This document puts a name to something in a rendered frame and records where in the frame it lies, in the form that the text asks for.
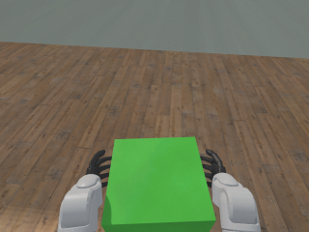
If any right robot forearm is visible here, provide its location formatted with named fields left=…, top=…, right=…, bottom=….
left=211, top=172, right=261, bottom=232

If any left robot hand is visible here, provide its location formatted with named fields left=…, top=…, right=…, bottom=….
left=85, top=149, right=112, bottom=188

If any left robot forearm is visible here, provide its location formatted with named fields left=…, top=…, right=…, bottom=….
left=57, top=174, right=103, bottom=232

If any carton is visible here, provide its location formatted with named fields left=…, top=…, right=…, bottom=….
left=101, top=136, right=216, bottom=232

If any right robot hand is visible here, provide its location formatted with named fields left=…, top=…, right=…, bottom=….
left=200, top=149, right=226, bottom=189

